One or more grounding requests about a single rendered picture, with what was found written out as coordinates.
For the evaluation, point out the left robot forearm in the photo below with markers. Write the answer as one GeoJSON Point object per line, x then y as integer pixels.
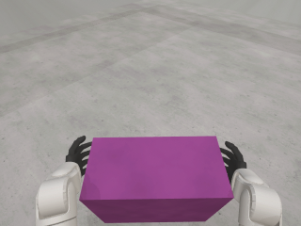
{"type": "Point", "coordinates": [56, 201]}

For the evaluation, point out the right robot forearm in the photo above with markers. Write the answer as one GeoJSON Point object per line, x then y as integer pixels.
{"type": "Point", "coordinates": [259, 205]}

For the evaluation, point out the right robot hand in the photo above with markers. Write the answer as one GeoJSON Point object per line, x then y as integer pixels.
{"type": "Point", "coordinates": [234, 161]}

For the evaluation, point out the left robot hand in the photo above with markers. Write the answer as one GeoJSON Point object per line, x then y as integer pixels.
{"type": "Point", "coordinates": [75, 154]}

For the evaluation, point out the carton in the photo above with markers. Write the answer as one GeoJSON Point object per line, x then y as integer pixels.
{"type": "Point", "coordinates": [155, 179]}

